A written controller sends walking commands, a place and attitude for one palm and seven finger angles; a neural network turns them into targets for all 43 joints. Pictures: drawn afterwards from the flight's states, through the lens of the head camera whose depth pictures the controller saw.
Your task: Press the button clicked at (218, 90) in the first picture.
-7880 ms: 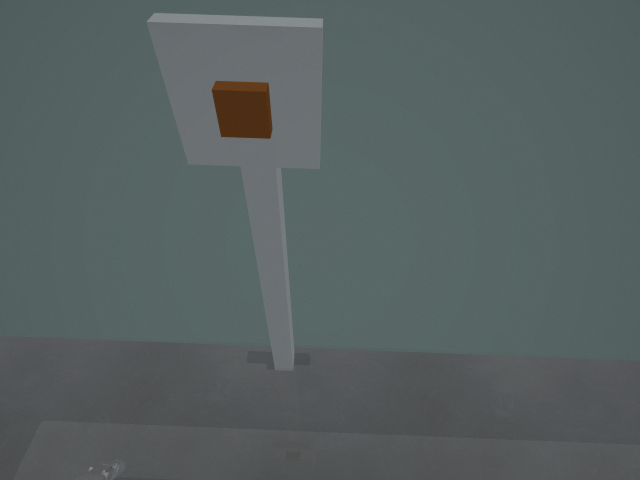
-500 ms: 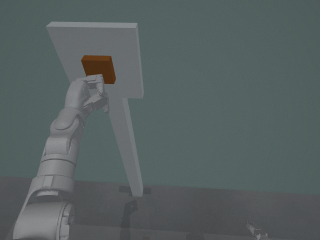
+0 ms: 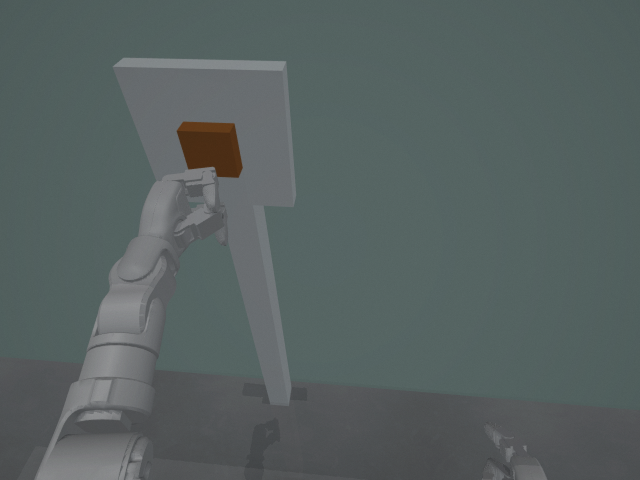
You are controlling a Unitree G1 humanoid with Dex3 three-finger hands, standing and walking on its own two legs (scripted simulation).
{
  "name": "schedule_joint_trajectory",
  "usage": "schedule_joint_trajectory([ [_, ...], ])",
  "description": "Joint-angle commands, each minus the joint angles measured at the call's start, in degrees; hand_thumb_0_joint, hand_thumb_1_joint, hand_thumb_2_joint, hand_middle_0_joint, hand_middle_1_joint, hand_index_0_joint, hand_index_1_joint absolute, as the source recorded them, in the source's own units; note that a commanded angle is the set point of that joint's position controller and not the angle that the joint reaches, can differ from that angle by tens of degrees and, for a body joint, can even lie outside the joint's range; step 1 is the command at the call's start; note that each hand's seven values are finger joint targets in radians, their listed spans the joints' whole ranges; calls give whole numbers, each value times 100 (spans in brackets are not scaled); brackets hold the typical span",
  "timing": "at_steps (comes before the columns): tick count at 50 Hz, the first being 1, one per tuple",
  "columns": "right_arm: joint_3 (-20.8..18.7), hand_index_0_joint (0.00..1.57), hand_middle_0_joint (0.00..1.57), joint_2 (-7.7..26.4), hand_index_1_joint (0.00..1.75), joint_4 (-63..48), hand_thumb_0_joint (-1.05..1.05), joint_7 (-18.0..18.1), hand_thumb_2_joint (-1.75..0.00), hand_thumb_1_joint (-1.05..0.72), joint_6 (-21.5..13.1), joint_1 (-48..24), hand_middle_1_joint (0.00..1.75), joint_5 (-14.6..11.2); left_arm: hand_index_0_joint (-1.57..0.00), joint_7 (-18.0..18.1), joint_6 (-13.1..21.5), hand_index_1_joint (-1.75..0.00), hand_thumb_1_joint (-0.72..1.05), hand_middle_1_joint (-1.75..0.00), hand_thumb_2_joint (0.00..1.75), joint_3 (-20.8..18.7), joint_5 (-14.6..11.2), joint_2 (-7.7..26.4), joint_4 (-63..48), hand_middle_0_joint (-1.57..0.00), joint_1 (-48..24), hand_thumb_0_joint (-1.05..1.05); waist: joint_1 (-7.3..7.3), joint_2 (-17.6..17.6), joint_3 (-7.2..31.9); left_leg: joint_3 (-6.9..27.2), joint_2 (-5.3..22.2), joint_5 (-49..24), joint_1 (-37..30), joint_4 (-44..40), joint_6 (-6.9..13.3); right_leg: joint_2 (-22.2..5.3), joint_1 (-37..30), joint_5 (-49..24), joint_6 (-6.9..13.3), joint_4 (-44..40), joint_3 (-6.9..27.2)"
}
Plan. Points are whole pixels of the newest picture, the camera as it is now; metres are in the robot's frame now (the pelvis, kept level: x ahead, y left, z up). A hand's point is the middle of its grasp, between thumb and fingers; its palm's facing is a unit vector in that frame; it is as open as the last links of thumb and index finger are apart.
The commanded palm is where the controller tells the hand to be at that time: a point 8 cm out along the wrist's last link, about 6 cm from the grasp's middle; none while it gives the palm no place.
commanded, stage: aim a knuckle at the button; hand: left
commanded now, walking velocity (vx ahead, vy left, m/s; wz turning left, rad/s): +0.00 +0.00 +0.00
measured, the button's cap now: (212, 148) +0.49 +0.18 +0.19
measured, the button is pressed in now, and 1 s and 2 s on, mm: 0 10 0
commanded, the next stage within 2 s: press the button with the knuckle in 0.06 s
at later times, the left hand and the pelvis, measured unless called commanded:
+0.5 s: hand (227, 199) +0.41 +0.15 +0.17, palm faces -0.03 -1.00 -0.01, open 3.1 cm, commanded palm +0.39 +0.20 +0.16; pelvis -0.01 +0.00 +0.00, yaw +0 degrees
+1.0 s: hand (227, 188) +0.44 +0.15 +0.17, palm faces -0.03 -1.00 -0.01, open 2.9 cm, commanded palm +0.43 +0.20 +0.16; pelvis -0.01 +0.00 +0.00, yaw +0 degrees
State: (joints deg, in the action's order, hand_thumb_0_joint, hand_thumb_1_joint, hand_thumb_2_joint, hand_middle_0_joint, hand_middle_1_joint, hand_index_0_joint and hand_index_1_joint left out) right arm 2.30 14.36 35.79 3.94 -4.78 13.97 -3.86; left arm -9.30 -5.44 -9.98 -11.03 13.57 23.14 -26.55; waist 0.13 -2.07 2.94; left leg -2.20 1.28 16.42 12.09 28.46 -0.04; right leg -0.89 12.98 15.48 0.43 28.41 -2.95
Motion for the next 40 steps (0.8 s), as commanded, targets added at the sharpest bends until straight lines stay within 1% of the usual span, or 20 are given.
schedule_joint_trajectory([
  [1,-200,20,20,661,30,-857,0,80,-90,-90,-205,-536,30,8,-130,123,325,-150,90,-150,90,-347,-39,1140,-1334,-130,-2588,0,-81,363,1200,129,-131,-1509,-490,-248,201,110,-297,-1726,94,-278,38],
  [4,-179,20,20,615,30,-898,0,96,-90,-90,-208,-611,30,8,-130,119,362,-150,90,-150,90,-247,-42,1032,-1450,-130,-2765,0,-81,68,1285,140,-150,-1493,-590,-252,188,97,-300,-1706,114,-270,59],
  [6,-164,20,20,634,30,-840,0,112,-90,-90,-187,-583,30,12,-130,112,360,-150,90,-150,90,-217,-48,1028,-1224,-130,-2780,0,-125,287,1207,164,-141,-1381,-521,-254,187,113,-267,-1565,106,-302,43],
  [7,-162,20,20,630,30,-853,0,118,-90,-90,-183,-608,30,0,-130,97,340,-150,90,-150,90,-201,-56,1004,-1157,-130,-2795,0,-123,157,1184,170,-143,-1333,-515,-265,182,101,-231,-1529,112,-303,57],
  [10,-165,20,20,636,30,-809,0,138,-90,-90,-166,-560,30,-3,-130,81,312,-150,90,-150,90,-128,-58,925,-892,-130,-2974,0,-178,243,1172,188,-153,-1281,-513,-249,184,107,-146,-1475,109,-319,43],
  [12,-164,20,20,660,30,-784,0,143,-90,-90,-154,-517,30,1,-130,85,324,-150,90,-150,90,-148,-57,978,-716,-130,-3135,0,-197,383,1194,213,-154,-1218,-449,-254,192,104,-154,-1392,105,-332,47],
  [14,-159,20,20,657,30,-738,0,157,-90,-90,-153,-502,30,-1,-130,84,362,-150,90,-150,90,-139,-41,1019,-557,-130,-3411,0,-239,205,1122,209,-152,-1128,-449,-250,183,100,-30,-1272,108,-348,61],
  [16,-162,20,20,691,30,-706,0,157,-90,-90,-156,-419,30,7,-130,118,440,-150,90,-150,90,-189,-23,1103,-345,-130,-3579,0,-249,365,1142,247,-146,-1028,-368,-247,191,113,-5,-1113,109,-353,60],
  [17,-167,20,20,677,30,-695,0,155,-90,-90,-170,-407,30,17,-130,119,486,-150,90,-150,90,-140,-14,1039,-288,-130,-3746,0,-277,215,1204,227,-152,-1052,-402,-238,195,101,17,-1158,109,-338,80],
  [20,-177,20,20,691,30,-651,0,141,-90,-90,-192,-281,30,32,-130,133,630,-150,90,-150,90,-277,14,1177,52,-130,-3865,0,-237,170,1345,215,-162,-1053,-344,-222,184,99,-37,-1175,118,-295,94],
  [21,-194,20,20,724,30,-629,0,137,-90,-90,-199,-192,30,46,-130,152,709,-150,90,-150,90,-422,26,1349,122,-130,-3884,0,-219,424,1447,248,-148,-1123,-305,-214,196,115,-141,-1221,117,-276,79],
  [22,-203,20,20,718,30,-661,0,128,-90,-90,-208,-193,30,42,-130,132,754,-150,90,-150,90,-453,22,1357,183,-130,-3784,0,-175,335,1500,217,-145,-1159,-274,-222,199,105,-200,-1299,118,-252,106],
  [25,-221,20,20,735,30,-601,0,113,-90,-90,-219,-58,30,42,-130,94,875,-150,90,-150,90,-442,57,1392,395,-130,-4024,0,-235,240,1466,181,-154,-1128,-210,-207,195,107,-144,-1349,106,-256,119],
  [26,-246,20,20,771,30,-592,0,108,-90,-90,-219,-14,30,48,-130,102,919,-150,90,-150,90,-624,71,1599,514,-130,-3909,0,-196,350,1507,173,-148,-1167,-173,-182,211,122,-208,-1371,108,-249,130],
  [30,-265,20,20,787,30,-544,0,106,-90,-90,-202,142,30,23,-130,23,978,-150,90,-150,90,-545,87,1578,787,-130,-4146,0,-292,269,1404,132,-145,-1149,-86,-172,213,129,-113,-1432,97,-259,142],
  [33,-308,20,20,804,30,-530,0,102,-90,-90,-224,237,30,32,-130,7,1099,-150,90,-150,90,-599,88,1642,755,-130,-4335,0,-294,137,1611,127,-141,-1270,-195,-142,218,145,-128,-1527,106,-232,161],
  [35,-311,20,20,807,30,-481,0,88,-90,-90,-237,303,30,25,-130,-14,1122,-150,90,-150,90,-409,74,1428,887,-130,-4465,0,-386,203,1493,153,-131,-1236,-211,-140,208,164,27,-1476,102,-239,114],
  [36,-320,20,20,821,30,-437,0,92,-90,-90,-236,350,30,37,-130,10,1144,-150,90,-150,90,-485,67,1501,981,-130,-4527,0,-394,302,1459,162,-124,-1248,-174,-124,216,174,28,-1470,102,-245,115],
  [38,-328,20,20,821,30,-422,0,77,-90,-90,-256,392,30,41,-130,27,1184,-150,90,-150,90,-412,89,1439,966,-130,-4722,0,-419,147,1556,158,-133,-1222,-229,-122,212,166,90,-1446,95,-230,127],
  [40,-338,20,20,849,30,-364,0,75,-90,-90,-265,457,30,61,-130,62,1231,-150,90,-150,90,-609,124,1673,1073,-130,-4763,0,-395,242,1614,182,-128,-1236,-206,-112,215,171,54,-1446,104,-208,122],
])
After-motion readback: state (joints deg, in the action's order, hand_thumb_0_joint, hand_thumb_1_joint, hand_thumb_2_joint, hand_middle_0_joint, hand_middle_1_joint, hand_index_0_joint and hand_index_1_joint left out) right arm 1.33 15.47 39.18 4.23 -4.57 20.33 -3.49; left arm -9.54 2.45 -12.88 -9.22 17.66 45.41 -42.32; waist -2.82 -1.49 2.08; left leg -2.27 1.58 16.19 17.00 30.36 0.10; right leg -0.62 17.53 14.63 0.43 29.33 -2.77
